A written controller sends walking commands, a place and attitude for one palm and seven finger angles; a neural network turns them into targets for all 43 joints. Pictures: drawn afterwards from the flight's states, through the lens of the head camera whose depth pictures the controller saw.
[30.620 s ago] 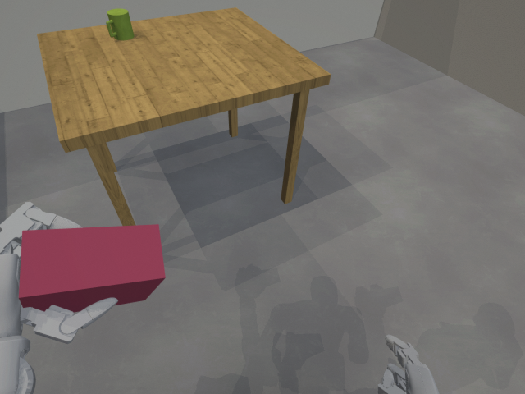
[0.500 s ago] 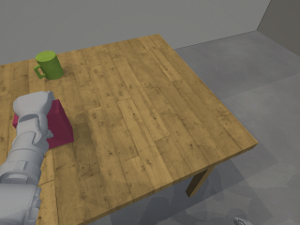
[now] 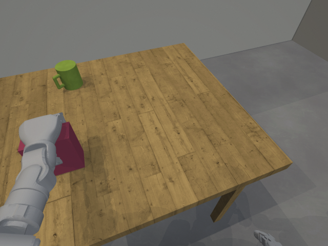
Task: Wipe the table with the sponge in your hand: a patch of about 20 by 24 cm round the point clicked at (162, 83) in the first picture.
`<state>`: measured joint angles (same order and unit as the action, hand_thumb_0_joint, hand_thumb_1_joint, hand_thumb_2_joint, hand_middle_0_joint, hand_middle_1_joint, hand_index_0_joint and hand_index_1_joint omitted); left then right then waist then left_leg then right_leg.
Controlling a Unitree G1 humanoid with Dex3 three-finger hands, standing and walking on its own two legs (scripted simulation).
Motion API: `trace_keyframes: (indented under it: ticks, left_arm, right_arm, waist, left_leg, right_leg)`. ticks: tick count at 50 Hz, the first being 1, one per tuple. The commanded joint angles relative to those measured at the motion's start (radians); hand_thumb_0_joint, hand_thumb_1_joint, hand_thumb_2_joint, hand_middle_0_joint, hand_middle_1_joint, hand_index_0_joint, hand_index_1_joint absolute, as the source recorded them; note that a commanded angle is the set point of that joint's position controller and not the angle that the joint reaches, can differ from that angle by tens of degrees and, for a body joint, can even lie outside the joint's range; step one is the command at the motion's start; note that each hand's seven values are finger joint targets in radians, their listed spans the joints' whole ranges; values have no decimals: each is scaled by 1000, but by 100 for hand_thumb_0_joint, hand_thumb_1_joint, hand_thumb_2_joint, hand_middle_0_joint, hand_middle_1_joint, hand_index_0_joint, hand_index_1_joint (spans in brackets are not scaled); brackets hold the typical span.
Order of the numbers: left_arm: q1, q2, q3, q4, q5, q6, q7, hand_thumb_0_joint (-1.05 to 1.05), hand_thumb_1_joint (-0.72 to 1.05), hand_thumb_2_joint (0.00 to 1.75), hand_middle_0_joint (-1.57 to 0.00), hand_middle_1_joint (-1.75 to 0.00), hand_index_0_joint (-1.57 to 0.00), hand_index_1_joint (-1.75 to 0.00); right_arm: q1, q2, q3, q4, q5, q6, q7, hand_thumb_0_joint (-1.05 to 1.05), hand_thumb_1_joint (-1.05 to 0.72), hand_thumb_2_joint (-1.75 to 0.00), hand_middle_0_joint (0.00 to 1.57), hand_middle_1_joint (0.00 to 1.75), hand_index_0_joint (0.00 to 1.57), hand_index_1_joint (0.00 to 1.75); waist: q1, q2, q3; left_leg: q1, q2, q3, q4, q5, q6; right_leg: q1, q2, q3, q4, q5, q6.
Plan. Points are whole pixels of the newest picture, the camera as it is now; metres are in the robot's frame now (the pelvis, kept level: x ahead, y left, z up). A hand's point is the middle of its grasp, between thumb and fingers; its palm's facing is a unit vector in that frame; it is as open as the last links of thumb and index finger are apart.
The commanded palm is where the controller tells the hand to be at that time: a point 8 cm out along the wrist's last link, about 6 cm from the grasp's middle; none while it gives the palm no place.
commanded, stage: wipe back along the first lane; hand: left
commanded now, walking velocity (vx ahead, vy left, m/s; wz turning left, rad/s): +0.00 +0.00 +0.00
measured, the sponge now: (58, 155) +0.34 +0.33 -0.01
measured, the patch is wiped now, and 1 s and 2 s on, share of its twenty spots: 1.00 1.00 1.00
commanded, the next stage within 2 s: lift the sponge slowly off the table in 1.20 s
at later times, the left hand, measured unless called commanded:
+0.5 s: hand (54, 158) +0.30 +0.30 +0.05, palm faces -0.01 -0.04 -1.00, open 10.6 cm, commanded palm +0.26 +0.28 +0.08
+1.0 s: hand (55, 179) +0.25 +0.27 +0.05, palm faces +0.00 -0.06 -1.00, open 10.6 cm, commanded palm +0.21 +0.26 +0.08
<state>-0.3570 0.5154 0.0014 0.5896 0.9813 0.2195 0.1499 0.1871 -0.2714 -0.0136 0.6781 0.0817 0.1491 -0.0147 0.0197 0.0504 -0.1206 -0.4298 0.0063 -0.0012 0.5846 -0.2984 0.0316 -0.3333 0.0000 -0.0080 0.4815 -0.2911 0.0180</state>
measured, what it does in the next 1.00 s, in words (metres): stands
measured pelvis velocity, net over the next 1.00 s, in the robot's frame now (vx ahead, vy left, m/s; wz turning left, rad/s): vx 0.00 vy -0.02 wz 0.01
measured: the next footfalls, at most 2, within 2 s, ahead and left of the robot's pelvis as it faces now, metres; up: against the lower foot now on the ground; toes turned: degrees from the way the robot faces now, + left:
none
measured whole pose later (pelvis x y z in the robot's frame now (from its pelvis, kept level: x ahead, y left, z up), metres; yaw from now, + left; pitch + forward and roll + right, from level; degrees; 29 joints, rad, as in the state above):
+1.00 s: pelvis +0.00 -0.02 +0.00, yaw +0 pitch +3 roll -1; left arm 0.07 0.42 -0.07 0.11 0.97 0.33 0.16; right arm 0.08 -0.27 0.01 0.65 0.07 0.09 -0.02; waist 0.08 0.08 -0.09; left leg -0.30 0.01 -0.01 0.54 -0.29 0.01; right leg -0.23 0.01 -0.01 0.49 -0.31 0.00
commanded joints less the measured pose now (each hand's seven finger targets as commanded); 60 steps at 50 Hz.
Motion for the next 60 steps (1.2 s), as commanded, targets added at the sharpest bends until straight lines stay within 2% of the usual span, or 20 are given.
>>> trace_keyframes:
  ticks: [1,10,14,16,24,25,28,29,30,32,34,36,39,43,44,46,52,54,56,60]
  left_arm:
    - [-151,124,-20,-79,2,43,-41,0,10,130,-120,-160,-120,-160]
    - [-136,71,-58,-134,0,58,-50,0,10,130,-120,-160,-120,-160]
    - [-59,55,-44,-178,-9,58,-46,0,10,130,-120,-160,-120,-160]
    - [4,2,-85,-207,-13,63,-42,0,10,130,-120,-160,-120,-160]
    - [29,11,-73,-306,-28,111,-39,0,10,130,-120,-160,-120,-160]
    - [41,35,-56,-304,-21,116,-37,0,10,130,-120,-160,-120,-160]
    - [158,8,-61,-322,-30,116,-42,0,10,130,-120,-160,-120,-160]
    - [182,42,-24,-344,-32,111,-41,0,10,130,-120,-160,-120,-160]
    - [195,-2,-67,-367,-31,110,-43,0,10,130,-120,-160,-120,-160]
    - [223,-12,-71,-389,-35,109,-44,0,10,130,-120,-160,-120,-160]
    - [272,47,-7,-408,-44,112,-41,0,10,130,-120,-160,-120,-160]
    - [300,11,-36,-439,-51,116,-41,0,10,130,-120,-160,-120,-160]
    - [297,58,8,-471,-52,121,-39,0,10,130,-120,-160,-120,-160]
    - [375,-8,-41,-509,-52,120,-38,0,10,130,-120,-160,-120,-160]
    - [391,34,3,-522,-54,116,-33,0,10,130,-120,-160,-120,-160]
    - [417,-21,-47,-535,-53,119,-34,0,10,130,-120,-160,-120,-160]
    - [415,-21,-45,-554,-55,134,-25,0,10,130,-120,-160,-120,-160]
    - [453,26,6,-569,-62,130,-22,0,10,130,-120,-160,-120,-160]
    - [483,-28,-44,-580,-63,134,-26,0,10,130,-120,-160,-120,-160]
    - [522,-25,-43,-628,-60,141,-24,0,10,130,-120,-160,-120,-160]
  right_arm:
    - [-100,-145,-44,-138,3,-41,-10,0,-90,-90,20,30,20,30]
    - [-133,-138,-34,-152,0,-50,-18,0,-90,-90,20,30,20,30]
    - [-153,-134,-34,-160,-2,-55,-14,0,-90,-90,20,30,20,30]
    - [-163,-126,-31,-169,-3,-59,-8,0,-90,-90,20,30,20,30]
    - [-205,-126,-25,-167,-2,-64,-10,0,-90,-90,20,30,20,30]
    - [-203,-128,-25,-165,-4,-65,-12,0,-90,-90,20,30,20,30]
    - [-214,-121,-22,-169,-6,-76,-8,0,-90,-90,20,30,20,30]
    - [-216,-126,-24,-169,-7,-77,-6,0,-90,-90,20,30,20,30]
    - [-222,-117,-21,-177,-6,-79,-4,0,-90,-90,20,30,20,30]
    - [-227,-117,-22,-175,-7,-86,-2,0,-90,-90,20,30,20,30]
    - [-233,-122,-23,-176,-10,-87,-3,0,-90,-90,20,30,20,30]
    - [-243,-113,-19,-186,-9,-90,-4,0,-90,-90,20,30,20,30]
    - [-252,-120,-22,-178,-13,-89,-9,0,-90,-90,20,30,20,30]
    - [-259,-107,-20,-188,-12,-101,-6,0,-90,-90,20,30,20,30]
    - [-262,-112,-24,-186,-15,-103,-6,0,-90,-90,20,30,20,30]
    - [-269,-102,-20,-193,-13,-106,-5,0,-90,-90,20,30,20,30]
    - [-286,-105,-21,-189,-14,-111,-14,0,-90,-90,20,30,20,30]
    - [-288,-109,-23,-185,-18,-113,-16,0,-90,-90,20,30,20,30]
    - [-297,-98,-17,-193,-14,-115,-14,0,-90,-90,20,30,20,30]
    - [-305,-98,-17,-197,-16,-119,-8,0,-90,-90,20,30,20,30]
  waist:
    - [6,-35,-157]
    - [15,-33,-154]
    - [28,-41,-174]
    - [30,-36,-161]
    - [28,-57,-111]
    - [36,-60,-111]
    - [49,-73,-126]
    - [56,-69,-146]
    - [53,-61,-146]
    - [48,-70,-138]
    - [61,-83,-121]
    - [59,-87,-100]
    - [61,-87,-91]
    - [66,-71,-86]
    - [73,-71,-95]
    - [70,-70,-84]
    - [75,-92,-70]
    - [84,-106,-87]
    - [79,-97,-64]
    - [88,-78,-66]
  left_leg:
    - [182,-11,-34,-71,320,12]
    - [209,-12,-48,-83,278,12]
    - [212,-8,-49,-83,314,8]
    - [216,-9,-47,-76,325,9]
    - [209,-10,-42,-97,296,12]
    - [213,-13,-44,-93,294,13]
    - [215,-20,-32,-80,339,13]
    - [217,-18,-37,-81,355,11]
    - [224,-22,-31,-75,367,13]
    - [225,-22,-25,-68,369,12]
    - [211,-22,-27,-76,355,11]
    - [205,-26,-22,-77,350,12]
    - [208,-26,-22,-83,332,12]
    - [216,-29,-15,-78,340,12]
    - [217,-29,-19,-79,336,11]
    - [214,-30,-14,-80,326,11]
    - [217,-30,-18,-90,276,13]
    - [217,-31,-18,-89,277,12]
    - [213,-31,-14,-89,275,11]
    - [221,-30,-18,-91,277,13]
  right_leg:
    - [26,46,-46,-35,270,-85]
    - [26,48,-45,-44,218,-91]
    - [58,45,-44,-35,256,-93]
    - [52,45,-48,-29,264,-90]
    - [78,41,-40,-44,272,-86]
    - [79,43,-41,-43,268,-87]
    - [119,37,-32,-34,356,-86]
    - [140,37,-26,-28,374,-87]
    - [139,36,-27,-25,396,-85]
    - [134,35,-22,-25,425,-82]
    - [155,34,-10,-26,430,-83]
    - [154,30,-17,-25,442,-78]
    - [157,31,-2,-33,427,-80]
    - [154,28,-5,-31,443,-78]
    - [164,30,7,-30,442,-81]
    - [153,29,-1,-29,430,-77]
    - [135,32,-1,-49,350,-76]
    - [160,31,18,-42,375,-77]
    - [148,29,9,-42,370,-73]
    - [151,29,7,-44,358,-75]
